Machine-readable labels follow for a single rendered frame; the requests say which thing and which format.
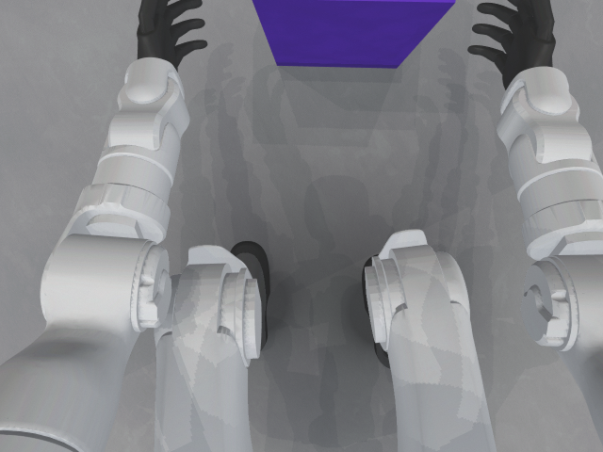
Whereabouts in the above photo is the right robot forearm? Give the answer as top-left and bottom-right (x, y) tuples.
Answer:
(497, 66), (603, 261)

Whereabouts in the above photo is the left robot hand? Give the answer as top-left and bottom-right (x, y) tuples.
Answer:
(137, 0), (207, 72)

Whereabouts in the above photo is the right robot hand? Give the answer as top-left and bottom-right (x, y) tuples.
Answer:
(467, 0), (556, 90)

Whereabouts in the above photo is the left robot forearm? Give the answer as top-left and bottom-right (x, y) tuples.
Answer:
(41, 57), (189, 320)

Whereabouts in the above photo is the carton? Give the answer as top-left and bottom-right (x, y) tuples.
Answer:
(253, 0), (456, 69)

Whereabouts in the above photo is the right robot upper arm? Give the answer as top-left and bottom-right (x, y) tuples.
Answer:
(521, 254), (603, 445)

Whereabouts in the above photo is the robot left thigh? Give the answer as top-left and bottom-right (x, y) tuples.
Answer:
(155, 264), (262, 452)

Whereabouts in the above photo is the robot left shin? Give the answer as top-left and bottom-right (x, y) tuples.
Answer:
(154, 245), (253, 347)

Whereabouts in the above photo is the left robot upper arm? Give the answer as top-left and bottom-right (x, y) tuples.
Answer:
(0, 234), (171, 452)

